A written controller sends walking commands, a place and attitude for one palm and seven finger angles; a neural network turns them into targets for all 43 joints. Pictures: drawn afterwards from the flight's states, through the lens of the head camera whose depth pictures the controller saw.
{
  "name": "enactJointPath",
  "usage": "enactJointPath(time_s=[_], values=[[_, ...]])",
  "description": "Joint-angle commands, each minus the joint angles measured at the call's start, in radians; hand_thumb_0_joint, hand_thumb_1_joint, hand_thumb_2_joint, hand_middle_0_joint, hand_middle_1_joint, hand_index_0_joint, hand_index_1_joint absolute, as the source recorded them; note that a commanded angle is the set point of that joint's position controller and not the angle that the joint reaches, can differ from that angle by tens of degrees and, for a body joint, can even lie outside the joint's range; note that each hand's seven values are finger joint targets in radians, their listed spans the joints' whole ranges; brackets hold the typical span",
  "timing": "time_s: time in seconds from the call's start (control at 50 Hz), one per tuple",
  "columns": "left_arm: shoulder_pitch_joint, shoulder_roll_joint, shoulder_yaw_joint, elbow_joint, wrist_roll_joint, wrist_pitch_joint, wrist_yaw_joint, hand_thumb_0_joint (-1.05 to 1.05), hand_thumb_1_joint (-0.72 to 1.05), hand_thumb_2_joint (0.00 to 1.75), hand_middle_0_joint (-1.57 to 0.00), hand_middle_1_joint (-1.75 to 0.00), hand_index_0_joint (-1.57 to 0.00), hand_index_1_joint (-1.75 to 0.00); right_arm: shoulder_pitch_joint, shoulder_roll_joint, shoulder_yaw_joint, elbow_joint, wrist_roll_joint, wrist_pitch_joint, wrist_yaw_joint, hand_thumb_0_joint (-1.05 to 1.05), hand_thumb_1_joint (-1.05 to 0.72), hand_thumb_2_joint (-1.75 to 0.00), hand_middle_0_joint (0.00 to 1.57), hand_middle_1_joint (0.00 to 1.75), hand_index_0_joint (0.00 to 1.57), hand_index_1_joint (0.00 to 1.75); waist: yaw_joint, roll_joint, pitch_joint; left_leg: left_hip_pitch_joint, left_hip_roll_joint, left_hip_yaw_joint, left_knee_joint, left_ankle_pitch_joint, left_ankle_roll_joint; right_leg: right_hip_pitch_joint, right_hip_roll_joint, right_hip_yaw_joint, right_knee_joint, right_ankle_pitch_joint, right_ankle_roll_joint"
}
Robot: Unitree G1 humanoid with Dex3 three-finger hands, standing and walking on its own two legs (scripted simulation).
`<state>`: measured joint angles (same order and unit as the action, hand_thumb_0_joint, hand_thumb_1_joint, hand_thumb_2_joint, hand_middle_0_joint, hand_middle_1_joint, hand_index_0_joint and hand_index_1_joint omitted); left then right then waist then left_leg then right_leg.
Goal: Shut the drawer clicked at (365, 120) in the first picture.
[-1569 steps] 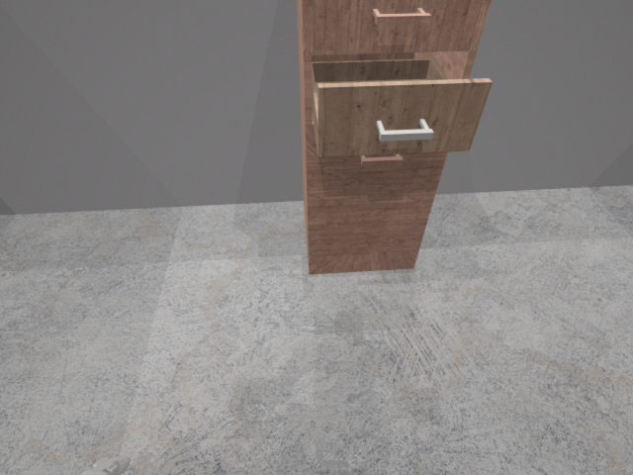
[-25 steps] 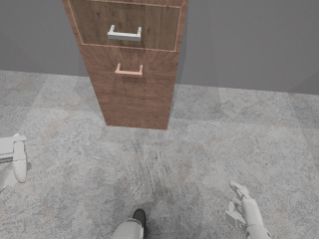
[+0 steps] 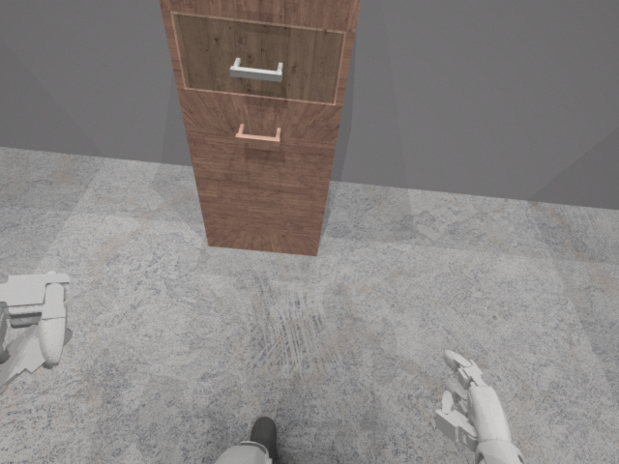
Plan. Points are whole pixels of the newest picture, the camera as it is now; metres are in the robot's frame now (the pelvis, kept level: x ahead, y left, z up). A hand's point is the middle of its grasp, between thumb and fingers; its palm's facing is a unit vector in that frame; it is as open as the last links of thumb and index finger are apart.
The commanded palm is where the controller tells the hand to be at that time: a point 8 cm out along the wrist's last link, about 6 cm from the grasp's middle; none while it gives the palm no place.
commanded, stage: stop stepping back and stand still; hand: left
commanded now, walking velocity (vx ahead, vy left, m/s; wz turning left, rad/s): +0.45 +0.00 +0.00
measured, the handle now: (257, 69) +0.93 +0.17 +0.02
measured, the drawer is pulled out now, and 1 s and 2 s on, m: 0.00 0.00 0.00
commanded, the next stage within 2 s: let the arm hang, fingers relaxed in 0.72 s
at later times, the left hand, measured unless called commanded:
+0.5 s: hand out of the picture +0.10 +0.24 +0.20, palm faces +0.32 -0.78 -0.53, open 3.3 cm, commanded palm +0.05 +0.29 +0.19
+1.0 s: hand out of the picture +0.09 +0.25 -0.05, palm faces +0.11 -0.92 -0.38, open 3.1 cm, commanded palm none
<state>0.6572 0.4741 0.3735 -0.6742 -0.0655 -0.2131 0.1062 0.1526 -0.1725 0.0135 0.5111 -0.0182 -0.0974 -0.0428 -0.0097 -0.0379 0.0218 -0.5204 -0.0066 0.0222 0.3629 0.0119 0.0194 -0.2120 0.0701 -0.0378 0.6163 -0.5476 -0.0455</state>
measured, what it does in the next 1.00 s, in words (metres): steps on the spot: left foot, then right foot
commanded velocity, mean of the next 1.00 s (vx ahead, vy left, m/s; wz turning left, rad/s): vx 0.14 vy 0.01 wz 0.00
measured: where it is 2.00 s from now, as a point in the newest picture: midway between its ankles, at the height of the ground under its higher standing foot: outside the picture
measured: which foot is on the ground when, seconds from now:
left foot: down 0.00-0.00, up 0.02-0.22, down 0.24-0.50, up 0.52-0.82, down 0.84-1.00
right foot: down 0.00-0.24, up 0.26-0.48, down 0.50-1.00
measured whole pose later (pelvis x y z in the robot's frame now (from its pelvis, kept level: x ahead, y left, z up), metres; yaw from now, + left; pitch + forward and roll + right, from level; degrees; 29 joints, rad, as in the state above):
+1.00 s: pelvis -0.09 +0.02 +0.00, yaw +5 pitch +0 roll +2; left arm 0.24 0.29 0.08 0.34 0.03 0.03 0.02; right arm 0.18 -0.26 0.00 0.72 -0.04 -0.03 0.01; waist -0.04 0.01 0.01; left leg -0.39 -0.03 0.02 0.64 -0.25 0.01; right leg -0.39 -0.03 0.02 0.72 -0.35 0.01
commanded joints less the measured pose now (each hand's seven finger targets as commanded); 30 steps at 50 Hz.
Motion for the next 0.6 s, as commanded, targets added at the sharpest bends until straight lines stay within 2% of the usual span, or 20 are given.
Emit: enactJointPath(time_s=[0.0, 0.02, 0.04, 0.08, 0.12, 0.18, 0.2, 0.22, 0.24, 0.28, 0.34, 0.38, 0.42, 0.44, 0.46, 0.48, 0.5, 0.52, 0.54, 0.58], values=[[0.019, 0.178, 0.213, -0.313, -0.021, -0.029, 0.055, 0.00, 0.90, 0.90, -1.40, -1.60, -1.40, -1.60, -0.060, -0.137, -0.066, -0.096, 0.005, -0.009, -0.023, 0.00, -0.90, -0.90, 0.20, 0.30, 0.20, 0.30, 0.018, -0.164, -0.103, 0.250, -0.046, -0.077, 0.752, -0.382, -0.079, -0.527, -0.460, 0.533, -0.567, -0.328, -0.213], [-0.072, 0.186, 0.223, -0.326, -0.012, -0.033, 0.066, 0.00, 0.90, 0.90, -1.40, -1.60, -1.40, -1.60, -0.039, -0.141, -0.063, -0.052, -0.011, 0.007, -0.025, 0.00, -0.90, -0.90, 0.20, 0.30, 0.20, 0.30, -0.013, -0.072, -0.063, 0.118, 0.003, -0.116, 0.853, -0.321, -0.070, -0.467, -0.479, 0.432, -0.517, -0.176, -0.222], [-0.076, 0.138, 0.190, -0.204, -0.003, -0.008, 0.054, 0.00, 0.90, 0.90, -1.40, -1.60, -1.40, -1.60, -0.031, -0.110, -0.059, -0.039, 0.014, 0.007, -0.031, 0.00, -0.90, -0.90, 0.20, 0.30, 0.20, 0.30, -0.023, -0.093, -0.081, 0.028, 0.005, -0.109, 0.844, -0.297, -0.064, -0.372, -0.395, 0.367, -0.477, -0.226, -0.166], [-0.129, 0.079, 0.121, -0.079, 0.017, -0.005, 0.060, 0.00, 0.90, 0.90, -1.40, -1.60, -1.40, -1.60, -0.046, -0.118, -0.047, -0.042, 0.010, -0.011, -0.051, 0.00, -0.90, -0.90, 0.20, 0.30, 0.20, 0.30, -0.031, -0.026, 0.014, 0.094, 0.068, -0.065, 0.647, -0.311, -0.043, -0.363, -0.324, 0.261, -0.446, -0.156, -0.093], [-0.163, 0.054, 0.076, 0.030, 0.038, -0.002, 0.064, 0.00, 0.90, 0.90, -1.40, -1.60, -1.40, -1.60, -0.055, -0.130, -0.042, -0.023, 0.008, -0.035, -0.072, 0.00, -0.90, -0.90, 0.20, 0.30, 0.20, 0.30, -0.007, -0.023, 0.063, 0.153, 0.069, -0.005, 0.389, -0.415, -0.005, -0.314, -0.309, 0.212, -0.384, -0.156, -0.086], [-0.225, 0.011, 0.013, 0.045, 0.056, -0.020, 0.075, 0.00, 0.90, 0.90, -1.40, -1.60, -1.40, -1.60, 0.018, -0.139, -0.026, 0.003, 0.006, -0.073, -0.087, 0.00, -0.90, -0.90, 0.20, 0.30, 0.20, 0.30, -0.012, 0.046, 0.013, 0.284, 0.042, 0.036, 0.012, -0.438, 0.031, -0.158, -0.225, 0.122, -0.202, 0.000, -0.039], [-0.217, -0.003, -0.007, 0.015, 0.054, -0.027, 0.073, 0.00, 0.90, 0.90, -1.40, -1.60, -1.40, -1.60, 0.021, -0.160, -0.034, -0.019, 0.010, -0.087, -0.090, 0.00, -0.90, -0.90, 0.20, 0.30, 0.20, 0.30, -0.011, 0.177, 0.000, 0.332, 0.123, -0.090, -0.063, -0.411, 0.067, -0.170, -0.160, 0.073, -0.047, 0.125, 0.000], [-0.251, 0.027, 0.013, -0.059, 0.061, -0.045, 0.076, 0.00, 0.90, 0.90, -1.40, -1.60, -1.40, -1.60, 0.032, -0.168, -0.035, -0.032, 0.013, -0.089, -0.080, 0.00, -0.90, -0.90, 0.20, 0.30, 0.20, 0.30, -0.014, 0.287, -0.027, 0.422, 0.250, -0.298, -0.057, -0.297, 0.116, -0.290, -0.093, 0.003, 0.117, 0.170, 0.036], [-0.264, 0.061, 0.038, -0.126, 0.064, -0.060, 0.074, 0.00, 0.90, 0.90, -1.40, -1.60, -1.40, -1.60, 0.037, -0.163, -0.039, -0.041, 0.011, -0.094, -0.066, 0.00, -0.90, -0.90, 0.20, 0.30, 0.20, 0.30, -0.019, 0.255, -0.045, 0.490, 0.330, -0.379, -0.057, -0.099, 0.148, -0.395, -0.077, -0.037, 0.221, 0.095, 0.054], [-0.196, 0.108, 0.093, -0.186, 0.060, -0.074, 0.063, 0.00, 0.90, 0.90, -1.40, -1.60, -1.40, -1.60, 0.023, -0.138, -0.037, -0.008, -0.012, -0.105, -0.051, 0.00, -0.90, -0.90, 0.20, 0.30, 0.20, 0.30, -0.028, 0.210, -0.038, 0.399, 0.354, -0.442, -0.101, -0.081, 0.190, -0.385, -0.100, 0.007, 0.338, 0.023, 0.046], [-0.037, 0.090, 0.107, -0.240, 0.049, -0.073, 0.060, 0.00, 0.90, 0.90, -1.40, -1.60, -1.40, -1.60, -0.001, -0.144, -0.040, -0.019, 0.007, -0.127, -0.023, 0.00, -0.90, -0.90, 0.20, 0.30, 0.20, 0.30, -0.002, 0.210, -0.058, 0.333, 0.292, -0.250, -0.067, -0.037, 0.152, -0.268, -0.100, -0.025, 0.247, 0.155, 0.048], [0.033, 0.090, 0.132, -0.188, 0.041, -0.069, 0.067, 0.00, 0.90, 0.90, -1.40, -1.60, -1.40, -1.60, -0.006, -0.148, -0.041, -0.022, 0.007, -0.115, -0.020, 0.00, -0.90, -0.90, 0.20, 0.30, 0.20, 0.30, 0.001, 0.290, -0.044, 0.198, 0.254, -0.150, -0.083, -0.197, 0.120, -0.113, -0.078, -0.075, 0.141, 0.172, 0.051], [0.046, 0.089, 0.152, -0.106, 0.039, -0.065, 0.072, 0.00, 0.90, 0.90, -1.40, -1.60, -1.40, -1.60, -0.014, -0.147, -0.043, -0.030, 0.006, -0.088, -0.028, 0.00, -0.90, -0.90, 0.20, 0.30, 0.20, 0.30, 0.006, 0.275, -0.035, 0.062, 0.239, -0.104, -0.066, -0.449, 0.091, 0.051, -0.063, -0.108, 0.024, 0.162, 0.044], [0.044, 0.092, 0.164, -0.053, 0.042, -0.063, 0.075, 0.00, 0.90, 0.90, -1.40, -1.60, -1.40, -1.60, -0.017, -0.146, -0.047, -0.034, 0.004, -0.071, -0.034, 0.00, -0.90, -0.90, 0.20, 0.30, 0.20, 0.30, 0.011, 0.237, -0.033, -0.033, 0.217, -0.079, -0.020, -0.582, 0.074, 0.154, -0.065, -0.097, -0.032, 0.143, 0.031], [0.034, 0.092, 0.163, -0.004, 0.045, -0.057, 0.076, 0.00, 0.90, 0.90, -1.40, -1.60, -1.40, -1.60, -0.022, -0.139, -0.052, -0.040, 0.006, -0.055, -0.040, 0.00, -0.90, -0.90, 0.20, 0.30, 0.20, 0.30, 0.021, 0.113, -0.027, -0.126, 0.166, -0.036, 0.134, -0.641, 0.047, 0.224, -0.103, 0.003, -0.112, 0.078, -0.002], [0.008, 0.107, 0.169, 0.027, 0.048, -0.045, 0.076, 0.00, 0.90, 0.90, -1.40, -1.60, -1.40, -1.60, -0.025, -0.132, -0.061, -0.048, 0.012, -0.035, -0.041, 0.00, -0.90, -0.90, 0.20, 0.30, 0.20, 0.30, 0.024, -0.150, -0.012, -0.218, 0.050, 0.037, 0.439, -0.633, 0.010, 0.187, -0.267, 0.337, -0.303, -0.137, -0.090], [-0.011, 0.089, 0.159, 0.054, 0.033, -0.038, 0.072, 0.00, 0.90, 0.90, -1.40, -1.60, -1.40, -1.60, -0.035, -0.138, -0.068, -0.055, 0.022, -0.033, -0.042, 0.00, -0.90, -0.90, 0.20, 0.30, 0.20, 0.30, 0.022, -0.259, -0.004, -0.230, 0.012, 0.000, 0.696, -0.588, -0.001, 0.092, -0.460, 0.634, -0.462, -0.197, -0.162], [-0.077, 0.109, 0.169, 0.025, 0.028, -0.060, 0.065, 0.00, 0.90, 0.90, -1.40, -1.60, -1.40, -1.60, -0.027, -0.157, -0.073, -0.033, 0.004, -0.034, -0.039, 0.00, -0.90, -0.90, 0.20, 0.30, 0.20, 0.30, -0.002, -0.175, 0.017, -0.199, 0.035, -0.035, 0.796, -0.488, -0.010, 0.044, -0.460, 0.561, -0.452, -0.003, -0.158], [-0.122, 0.107, 0.172, 0.025, 0.044, -0.073, 0.062, 0.00, 0.90, 0.90, -1.40, -1.60, -1.40, -1.60, 0.002, -0.150, -0.072, -0.008, 0.010, -0.039, -0.033, 0.00, -0.90, -0.90, 0.20, 0.30, 0.20, 0.30, -0.018, -0.130, -0.077, -0.156, 0.050, -0.045, 0.821, -0.451, -0.011, 0.054, -0.442, 0.510, -0.418, -0.016, -0.146], [-0.077, 0.050, 0.113, 0.053, 0.045, -0.070, 0.051, 0.00, 0.90, 0.90, -1.40, -1.60, -1.40, -1.60, 0.006, -0.137, -0.063, -0.005, 0.007, -0.028, -0.033, 0.00, -0.90, -0.90, 0.20, 0.30, 0.20, 0.30, -0.018, -0.074, -0.049, -0.053, 0.062, -0.015, 0.790, -0.357, -0.026, -0.100, -0.368, 0.343, -0.439, -0.118, -0.110]])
